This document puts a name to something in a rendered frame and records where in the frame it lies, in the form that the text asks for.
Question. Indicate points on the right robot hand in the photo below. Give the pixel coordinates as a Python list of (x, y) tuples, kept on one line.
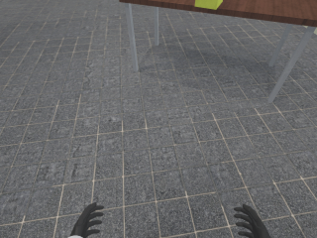
[(256, 225)]

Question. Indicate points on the left robot hand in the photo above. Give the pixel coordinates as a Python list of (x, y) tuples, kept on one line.
[(83, 222)]

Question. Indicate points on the carton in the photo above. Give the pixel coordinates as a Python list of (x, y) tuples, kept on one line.
[(208, 4)]

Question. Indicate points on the table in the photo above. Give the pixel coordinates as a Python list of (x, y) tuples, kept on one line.
[(290, 12)]

